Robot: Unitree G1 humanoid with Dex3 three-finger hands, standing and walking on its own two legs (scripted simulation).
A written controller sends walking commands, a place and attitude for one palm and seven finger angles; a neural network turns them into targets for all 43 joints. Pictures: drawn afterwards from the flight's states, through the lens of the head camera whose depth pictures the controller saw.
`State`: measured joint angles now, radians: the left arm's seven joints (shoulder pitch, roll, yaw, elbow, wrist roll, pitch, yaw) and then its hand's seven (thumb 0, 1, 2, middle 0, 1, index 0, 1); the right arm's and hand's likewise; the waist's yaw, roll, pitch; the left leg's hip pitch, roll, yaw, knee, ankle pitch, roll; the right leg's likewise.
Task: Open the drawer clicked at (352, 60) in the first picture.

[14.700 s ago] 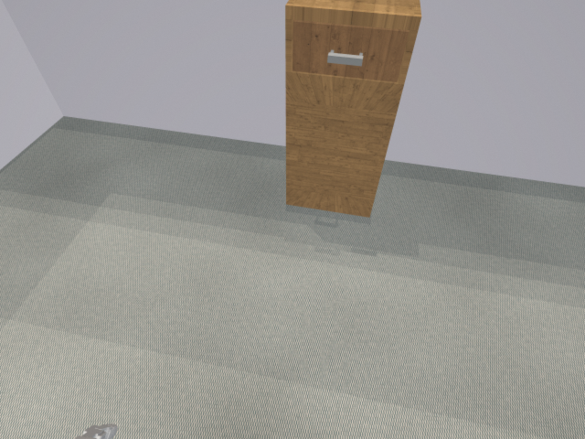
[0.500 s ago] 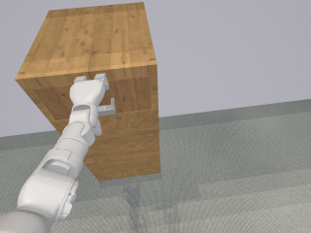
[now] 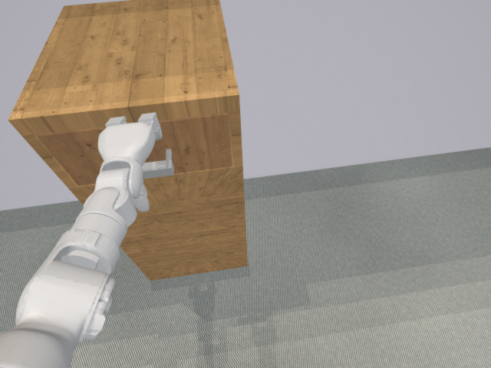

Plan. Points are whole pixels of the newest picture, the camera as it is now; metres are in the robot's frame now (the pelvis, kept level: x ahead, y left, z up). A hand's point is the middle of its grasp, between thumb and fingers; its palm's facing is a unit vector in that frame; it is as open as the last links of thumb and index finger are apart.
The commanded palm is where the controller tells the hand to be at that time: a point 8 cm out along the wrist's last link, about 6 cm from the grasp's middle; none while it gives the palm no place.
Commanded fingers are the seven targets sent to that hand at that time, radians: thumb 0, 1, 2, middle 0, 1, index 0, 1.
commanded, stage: re-aim the fingers above the handle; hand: left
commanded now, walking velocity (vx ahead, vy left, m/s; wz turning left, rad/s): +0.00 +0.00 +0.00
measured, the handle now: (146, 163) +0.51 +0.19 +0.00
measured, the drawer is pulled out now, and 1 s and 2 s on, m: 0.00 0.00 0.00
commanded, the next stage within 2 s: lower the fingers behind the handle in 1.64 s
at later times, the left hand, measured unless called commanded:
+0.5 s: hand (139, 162) +0.47 +0.18 +0.05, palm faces -0.01 -0.03 -1.00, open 13.8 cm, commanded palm +0.45 +0.19 +0.11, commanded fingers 0.00 -0.50 0.30 -0.30 -1.20 -0.30 -1.20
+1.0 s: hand (145, 161) +0.47 +0.17 +0.05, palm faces -0.01 -0.04 -1.00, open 13.8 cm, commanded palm +0.45 +0.18 +0.12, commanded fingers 0.00 -0.50 0.30 -0.30 -1.20 -0.30 -1.20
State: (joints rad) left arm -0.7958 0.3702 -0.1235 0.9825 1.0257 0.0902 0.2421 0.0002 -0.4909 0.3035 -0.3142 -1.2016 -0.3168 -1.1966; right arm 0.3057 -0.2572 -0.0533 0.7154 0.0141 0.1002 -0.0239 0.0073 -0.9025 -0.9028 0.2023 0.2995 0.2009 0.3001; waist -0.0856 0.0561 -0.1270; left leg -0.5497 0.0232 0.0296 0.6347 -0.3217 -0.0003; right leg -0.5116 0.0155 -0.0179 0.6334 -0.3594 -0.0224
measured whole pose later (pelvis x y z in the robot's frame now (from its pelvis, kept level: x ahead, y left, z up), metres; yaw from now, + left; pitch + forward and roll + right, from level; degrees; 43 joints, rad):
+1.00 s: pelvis -0.01 +0.01 +0.00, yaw -1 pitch +15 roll +0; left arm -0.84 0.33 -0.13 1.03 1.05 0.13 0.30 0.00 -0.49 0.30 -0.35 -1.23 -0.33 -1.21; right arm 0.33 -0.24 -0.05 0.73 0.00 0.07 -0.01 0.01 -0.90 -0.90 0.20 0.30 0.20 0.30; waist -0.09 0.06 -0.14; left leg -0.59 0.02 0.04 0.66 -0.32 0.01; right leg -0.55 0.01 0.00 0.65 -0.35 -0.01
